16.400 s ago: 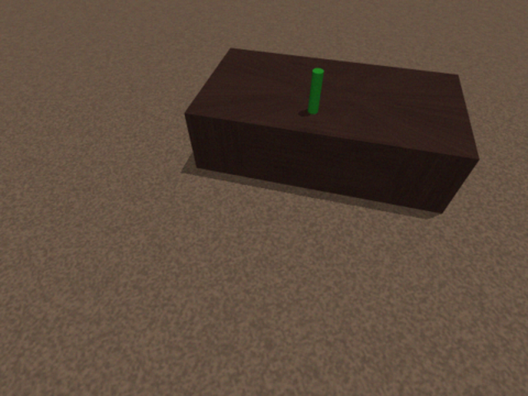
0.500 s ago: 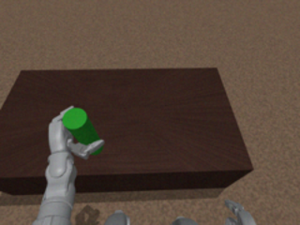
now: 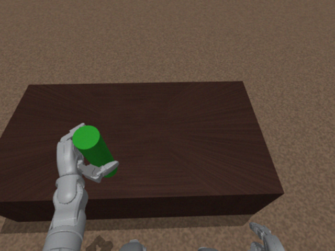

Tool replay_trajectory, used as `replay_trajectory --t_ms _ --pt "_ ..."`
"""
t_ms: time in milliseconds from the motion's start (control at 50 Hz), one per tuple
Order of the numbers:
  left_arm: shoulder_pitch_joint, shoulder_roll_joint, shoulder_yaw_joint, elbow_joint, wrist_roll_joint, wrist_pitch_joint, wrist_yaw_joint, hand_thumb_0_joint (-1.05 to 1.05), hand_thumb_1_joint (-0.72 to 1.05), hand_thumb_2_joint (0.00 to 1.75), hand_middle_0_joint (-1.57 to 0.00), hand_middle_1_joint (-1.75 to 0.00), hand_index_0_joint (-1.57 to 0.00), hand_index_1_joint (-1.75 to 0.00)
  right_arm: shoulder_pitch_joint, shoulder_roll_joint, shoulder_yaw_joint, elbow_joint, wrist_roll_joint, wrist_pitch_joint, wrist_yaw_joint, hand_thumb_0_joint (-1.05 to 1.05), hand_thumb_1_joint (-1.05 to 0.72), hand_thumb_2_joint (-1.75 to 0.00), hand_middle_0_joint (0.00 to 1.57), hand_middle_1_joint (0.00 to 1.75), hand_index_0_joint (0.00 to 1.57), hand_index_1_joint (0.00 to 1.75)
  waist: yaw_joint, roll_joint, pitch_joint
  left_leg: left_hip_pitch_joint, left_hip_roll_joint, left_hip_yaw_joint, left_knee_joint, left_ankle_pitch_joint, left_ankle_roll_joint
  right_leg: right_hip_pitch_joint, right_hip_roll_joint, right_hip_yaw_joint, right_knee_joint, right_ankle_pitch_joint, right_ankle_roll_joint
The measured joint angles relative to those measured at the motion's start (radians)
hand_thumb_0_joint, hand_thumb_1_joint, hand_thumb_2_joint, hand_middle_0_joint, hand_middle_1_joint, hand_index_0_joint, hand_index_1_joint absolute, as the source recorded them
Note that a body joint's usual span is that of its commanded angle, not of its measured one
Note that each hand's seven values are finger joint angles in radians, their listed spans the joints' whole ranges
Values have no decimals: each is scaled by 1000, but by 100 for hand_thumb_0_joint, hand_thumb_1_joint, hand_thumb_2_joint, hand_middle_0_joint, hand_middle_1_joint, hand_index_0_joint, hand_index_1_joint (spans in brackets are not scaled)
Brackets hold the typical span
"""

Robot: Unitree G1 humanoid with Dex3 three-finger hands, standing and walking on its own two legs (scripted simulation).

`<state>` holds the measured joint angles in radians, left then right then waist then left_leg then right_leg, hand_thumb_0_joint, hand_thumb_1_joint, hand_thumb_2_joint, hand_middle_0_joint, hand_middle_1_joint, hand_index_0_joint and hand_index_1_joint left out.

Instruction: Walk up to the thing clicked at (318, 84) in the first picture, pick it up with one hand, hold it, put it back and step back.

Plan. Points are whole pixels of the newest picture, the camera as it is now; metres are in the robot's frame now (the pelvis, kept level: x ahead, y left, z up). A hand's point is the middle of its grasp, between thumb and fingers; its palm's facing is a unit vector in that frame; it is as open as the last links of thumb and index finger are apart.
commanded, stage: hold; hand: left
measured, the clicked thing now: (99, 155) +0.32 +0.16 +0.06
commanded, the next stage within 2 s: none
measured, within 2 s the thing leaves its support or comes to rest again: neither
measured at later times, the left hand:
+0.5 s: hand (97, 150) +0.33 +0.17 +0.06, palm faces +0.19 -0.98 -0.01, open 8.9 cm
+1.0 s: hand (96, 151) +0.33 +0.17 +0.06, palm faces +0.20 -0.98 -0.01, open 8.9 cm
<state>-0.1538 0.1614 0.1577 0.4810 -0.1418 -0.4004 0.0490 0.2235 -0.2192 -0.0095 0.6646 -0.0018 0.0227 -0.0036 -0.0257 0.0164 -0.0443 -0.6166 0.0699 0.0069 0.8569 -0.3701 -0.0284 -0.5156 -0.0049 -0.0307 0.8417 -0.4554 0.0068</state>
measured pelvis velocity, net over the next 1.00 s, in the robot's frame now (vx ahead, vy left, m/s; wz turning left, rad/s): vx -0.01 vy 0.00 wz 0.00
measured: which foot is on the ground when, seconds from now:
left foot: down 0.00-1.00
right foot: down 0.00-1.00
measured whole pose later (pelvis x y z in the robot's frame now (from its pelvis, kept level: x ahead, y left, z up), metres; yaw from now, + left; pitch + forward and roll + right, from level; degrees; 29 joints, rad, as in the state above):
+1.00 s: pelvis -0.01 +0.00 +0.01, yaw +0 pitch +6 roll -1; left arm -0.14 0.15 0.14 0.46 -0.14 -0.39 0.06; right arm 0.23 -0.22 -0.01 0.68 0.00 0.01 -0.01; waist -0.02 0.01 -0.03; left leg -0.57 0.06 0.01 0.81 -0.34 -0.03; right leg -0.47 -0.01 -0.03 0.81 -0.43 0.01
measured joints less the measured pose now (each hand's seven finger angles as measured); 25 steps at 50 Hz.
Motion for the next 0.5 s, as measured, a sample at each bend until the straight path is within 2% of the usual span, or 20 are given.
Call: replay_trajectory --t_ms 500 --pt "13 -5 -25 -37 0 23 9 -5 -61 105 -95 -143 -105 -148 -7 2 3 7 3 -14 -9 0 -92 -90 20 30 20 30 3 -1 11 40 -5 1 -38 23 0 36 -4 0 -30 18 0"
